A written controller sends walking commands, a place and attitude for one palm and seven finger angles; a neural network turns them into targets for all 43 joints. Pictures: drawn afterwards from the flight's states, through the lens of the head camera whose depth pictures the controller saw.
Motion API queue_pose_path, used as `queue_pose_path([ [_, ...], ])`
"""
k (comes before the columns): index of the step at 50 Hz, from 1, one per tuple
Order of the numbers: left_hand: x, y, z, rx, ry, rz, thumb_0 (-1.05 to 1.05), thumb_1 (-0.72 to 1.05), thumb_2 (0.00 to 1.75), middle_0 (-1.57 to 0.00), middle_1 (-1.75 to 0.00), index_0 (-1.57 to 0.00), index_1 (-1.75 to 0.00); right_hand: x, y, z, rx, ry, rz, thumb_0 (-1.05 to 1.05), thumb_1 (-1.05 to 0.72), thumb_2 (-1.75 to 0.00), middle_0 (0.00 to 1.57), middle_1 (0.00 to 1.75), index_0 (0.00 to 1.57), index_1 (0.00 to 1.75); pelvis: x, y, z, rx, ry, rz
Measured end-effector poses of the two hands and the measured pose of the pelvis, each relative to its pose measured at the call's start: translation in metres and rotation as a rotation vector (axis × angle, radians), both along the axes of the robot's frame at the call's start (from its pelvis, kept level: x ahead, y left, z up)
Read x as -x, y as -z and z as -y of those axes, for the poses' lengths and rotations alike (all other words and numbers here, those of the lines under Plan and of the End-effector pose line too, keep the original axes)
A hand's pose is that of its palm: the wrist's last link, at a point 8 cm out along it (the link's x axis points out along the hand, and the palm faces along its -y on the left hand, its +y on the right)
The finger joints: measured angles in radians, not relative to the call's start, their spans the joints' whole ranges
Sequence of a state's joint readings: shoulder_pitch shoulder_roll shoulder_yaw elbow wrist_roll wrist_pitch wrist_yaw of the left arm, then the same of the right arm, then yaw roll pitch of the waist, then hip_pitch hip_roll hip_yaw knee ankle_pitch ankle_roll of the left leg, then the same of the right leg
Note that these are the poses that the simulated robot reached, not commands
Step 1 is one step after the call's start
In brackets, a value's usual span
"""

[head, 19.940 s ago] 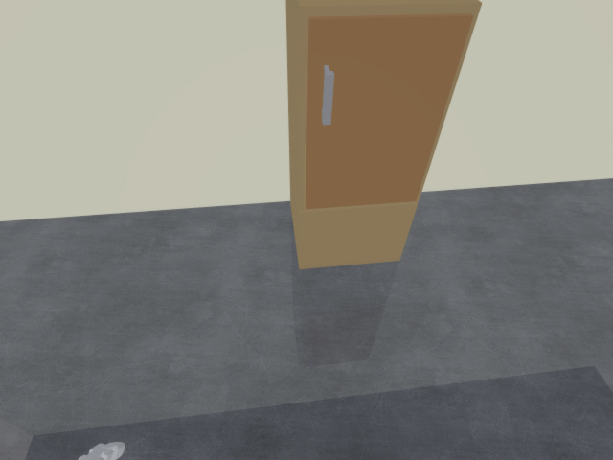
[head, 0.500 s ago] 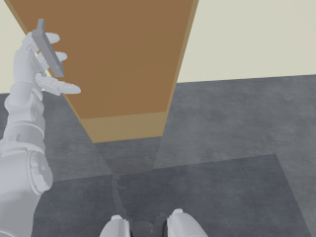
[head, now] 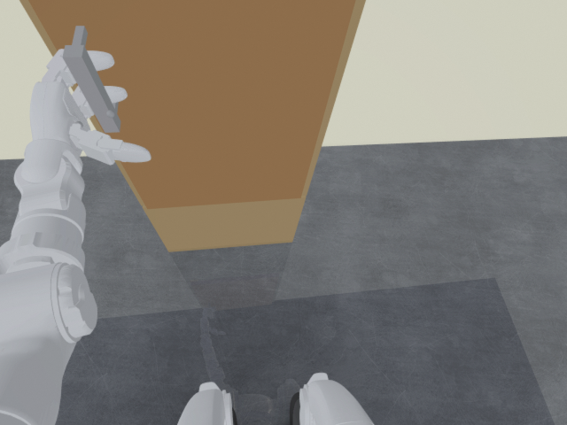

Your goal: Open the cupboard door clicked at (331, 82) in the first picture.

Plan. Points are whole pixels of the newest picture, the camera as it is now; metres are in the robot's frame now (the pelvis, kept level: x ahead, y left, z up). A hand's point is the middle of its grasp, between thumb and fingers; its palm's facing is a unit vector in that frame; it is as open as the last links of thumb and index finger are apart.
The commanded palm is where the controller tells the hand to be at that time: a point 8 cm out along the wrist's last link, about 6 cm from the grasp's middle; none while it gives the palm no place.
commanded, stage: close the thumb around the handle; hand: left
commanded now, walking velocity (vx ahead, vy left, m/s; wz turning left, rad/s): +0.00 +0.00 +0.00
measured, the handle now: (97, 83) +0.57 +0.22 +0.08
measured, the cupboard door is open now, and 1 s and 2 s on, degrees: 1 0 47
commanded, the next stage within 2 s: pull the door open along its arc in 0.74 s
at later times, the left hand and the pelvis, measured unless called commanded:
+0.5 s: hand (110, 112) +0.52 +0.19 +0.08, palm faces +0.04 -1.00 -0.01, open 8.4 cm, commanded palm +0.50 +0.23 +0.08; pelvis +0.00 +0.01 +0.00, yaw +0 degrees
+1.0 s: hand (113, 110) +0.53 +0.19 +0.08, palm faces +0.02 -1.00 +0.00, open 5.5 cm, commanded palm +0.49 +0.24 +0.08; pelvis +0.01 +0.00 +0.00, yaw -1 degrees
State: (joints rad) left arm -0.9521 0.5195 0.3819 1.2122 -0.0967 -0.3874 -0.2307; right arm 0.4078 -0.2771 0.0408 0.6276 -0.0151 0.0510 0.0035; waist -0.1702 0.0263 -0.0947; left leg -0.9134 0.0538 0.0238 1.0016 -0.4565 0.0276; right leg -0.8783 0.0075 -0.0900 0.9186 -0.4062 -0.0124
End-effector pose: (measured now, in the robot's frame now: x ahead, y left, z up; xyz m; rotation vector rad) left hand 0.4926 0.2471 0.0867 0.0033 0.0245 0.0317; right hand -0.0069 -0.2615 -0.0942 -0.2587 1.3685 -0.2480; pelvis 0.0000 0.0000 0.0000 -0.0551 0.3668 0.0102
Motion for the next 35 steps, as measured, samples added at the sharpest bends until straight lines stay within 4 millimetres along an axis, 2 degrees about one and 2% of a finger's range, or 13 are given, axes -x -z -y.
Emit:
queue_pose_path([
  [6, 0.000, 0.000, 0.000, -0.001, -0.004, 0.001, -0.01, -0.48, 0.31, -0.28, -1.21, -0.28, -1.20, -0.001, 0.001, -0.005, -0.012, 0.003, 0.000, 0.01, -0.91, -0.90, 0.20, 0.30, 0.20, 0.30, -0.002, -0.001, -0.002, 0.001, 0.002, 0.001],
  [11, 0.000, 0.000, 0.000, 0.001, -0.003, 0.002, -0.01, -0.36, 0.36, -0.29, -1.22, -0.29, -1.21, -0.001, 0.002, -0.008, -0.019, 0.008, -0.001, 0.01, -0.90, -0.90, 0.20, 0.30, 0.20, 0.30, -0.002, -0.001, -0.003, 0.000, 0.004, 0.002],
  [18, -0.001, 0.000, -0.001, -0.001, 0.001, 0.003, -0.01, -0.05, 0.49, -0.31, -1.25, -0.32, -1.24, 0.000, 0.002, -0.010, -0.018, 0.010, -0.003, 0.01, -0.90, -0.90, 0.20, 0.30, 0.20, 0.30, -0.003, 0.000, -0.005, 0.002, 0.004, 0.001],
  [30, -0.008, 0.004, 0.000, -0.008, -0.004, -0.009, 0.00, 0.59, 0.77, -0.36, -1.32, -0.36, -1.31, 0.003, 0.004, -0.008, -0.007, -0.002, -0.027, 0.01, -0.90, -0.90, 0.20, 0.30, 0.20, 0.30, -0.001, 0.003, -0.006, 0.004, -0.006, -0.014],
  [35, -0.010, 0.005, 0.001, -0.005, -0.008, -0.005, 0.01, 0.76, 0.84, -0.37, -1.34, -0.38, -1.33, 0.006, 0.003, -0.008, -0.006, 0.000, -0.037, 0.01, -0.91, -0.90, 0.20, 0.30, 0.20, 0.30, -0.002, 0.003, -0.006, 0.004, -0.003, -0.020],
])
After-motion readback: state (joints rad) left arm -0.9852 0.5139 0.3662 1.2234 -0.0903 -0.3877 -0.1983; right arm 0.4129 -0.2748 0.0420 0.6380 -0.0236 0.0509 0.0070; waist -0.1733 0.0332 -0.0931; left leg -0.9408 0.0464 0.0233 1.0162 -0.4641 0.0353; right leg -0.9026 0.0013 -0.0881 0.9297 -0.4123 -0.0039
